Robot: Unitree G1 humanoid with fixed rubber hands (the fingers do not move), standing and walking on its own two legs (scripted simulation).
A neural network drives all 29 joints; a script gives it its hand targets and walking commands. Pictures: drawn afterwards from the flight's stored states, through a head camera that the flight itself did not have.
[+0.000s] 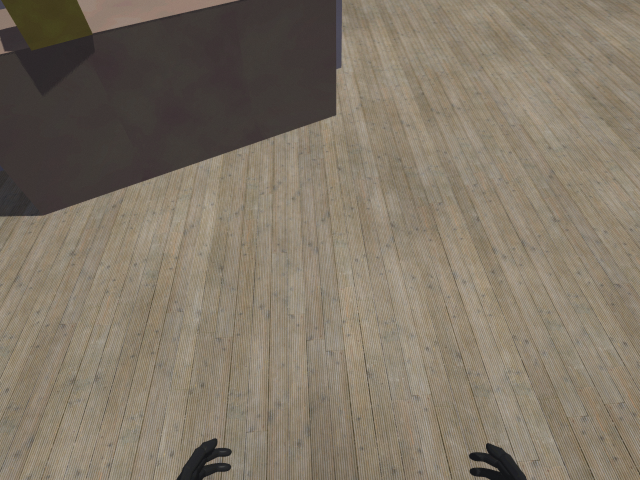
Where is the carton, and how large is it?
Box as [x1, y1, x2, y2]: [1, 0, 92, 50]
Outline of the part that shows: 1,0 31,50 92,34 76,0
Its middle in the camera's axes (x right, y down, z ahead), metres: -0.95 -0.82 +1.28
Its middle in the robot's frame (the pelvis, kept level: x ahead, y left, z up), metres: +1.49 +1.02 +0.04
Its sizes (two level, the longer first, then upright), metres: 0.210 0.200 0.250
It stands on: a pedestal, 0.66 m high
